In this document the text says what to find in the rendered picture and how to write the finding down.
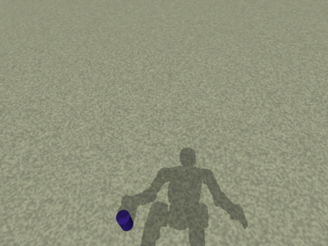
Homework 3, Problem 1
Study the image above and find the can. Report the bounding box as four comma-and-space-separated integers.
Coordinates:
116, 210, 133, 231

